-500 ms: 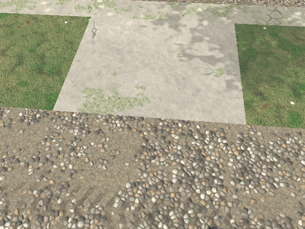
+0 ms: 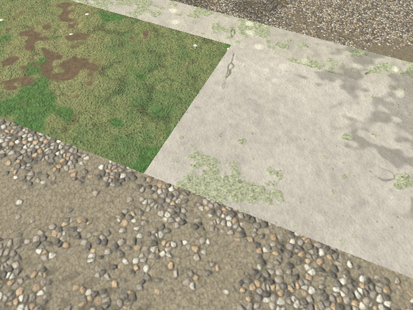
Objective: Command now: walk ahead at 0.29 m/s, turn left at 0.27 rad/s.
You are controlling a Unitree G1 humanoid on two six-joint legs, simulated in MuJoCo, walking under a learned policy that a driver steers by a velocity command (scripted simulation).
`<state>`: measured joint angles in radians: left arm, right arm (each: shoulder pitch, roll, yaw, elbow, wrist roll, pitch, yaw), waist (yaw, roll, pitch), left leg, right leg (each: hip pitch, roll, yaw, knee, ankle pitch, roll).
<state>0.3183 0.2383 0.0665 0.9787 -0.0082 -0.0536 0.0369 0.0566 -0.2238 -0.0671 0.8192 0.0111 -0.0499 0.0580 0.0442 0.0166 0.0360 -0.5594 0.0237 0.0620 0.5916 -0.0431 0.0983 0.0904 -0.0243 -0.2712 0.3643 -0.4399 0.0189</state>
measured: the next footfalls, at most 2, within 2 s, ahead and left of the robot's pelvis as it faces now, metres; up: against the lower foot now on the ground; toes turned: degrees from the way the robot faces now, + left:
left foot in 0.02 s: +0.18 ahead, +0.09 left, +0.00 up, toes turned +3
right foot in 0.58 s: +0.16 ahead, -0.14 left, +0.00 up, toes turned -17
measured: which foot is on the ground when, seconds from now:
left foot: up 0.00-0.00, down 0.02-0.58, up 0.60-1.00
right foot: down 0.00-0.00, up 0.02-0.56, down 0.58-1.00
